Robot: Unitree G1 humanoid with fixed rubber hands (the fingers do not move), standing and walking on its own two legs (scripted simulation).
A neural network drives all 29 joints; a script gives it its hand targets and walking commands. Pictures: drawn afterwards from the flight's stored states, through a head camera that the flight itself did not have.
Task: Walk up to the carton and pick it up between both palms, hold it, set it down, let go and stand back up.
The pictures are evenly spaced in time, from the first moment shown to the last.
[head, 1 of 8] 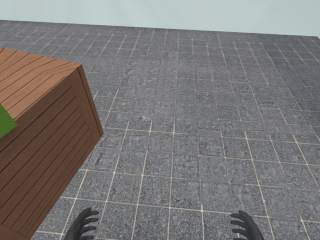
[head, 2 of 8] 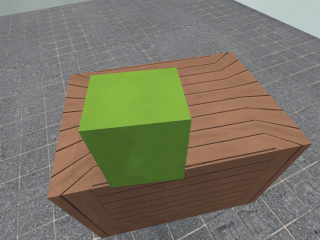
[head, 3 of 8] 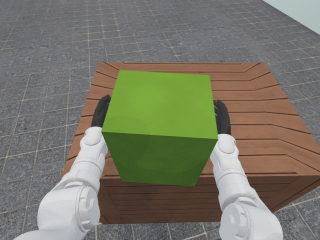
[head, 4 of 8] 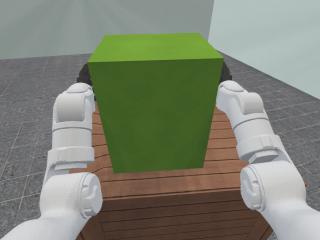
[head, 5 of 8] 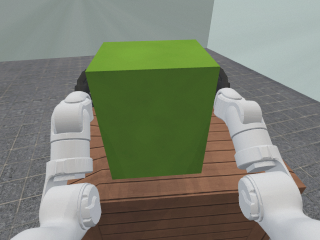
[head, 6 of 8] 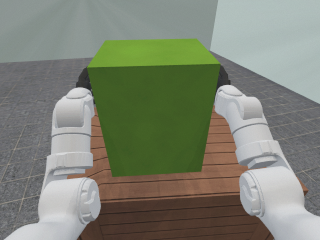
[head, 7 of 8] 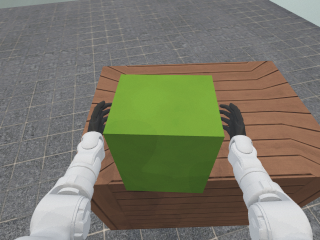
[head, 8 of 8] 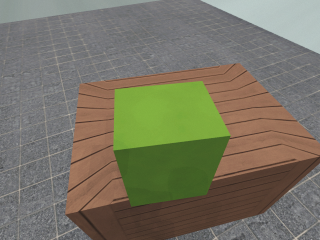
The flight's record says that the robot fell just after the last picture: no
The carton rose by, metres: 0.22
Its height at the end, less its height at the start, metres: +0.00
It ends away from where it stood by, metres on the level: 0.01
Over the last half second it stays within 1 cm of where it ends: yes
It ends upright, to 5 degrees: yes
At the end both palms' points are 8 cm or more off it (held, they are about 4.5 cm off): yes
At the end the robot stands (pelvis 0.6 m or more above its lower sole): yes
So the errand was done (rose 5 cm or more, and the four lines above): yes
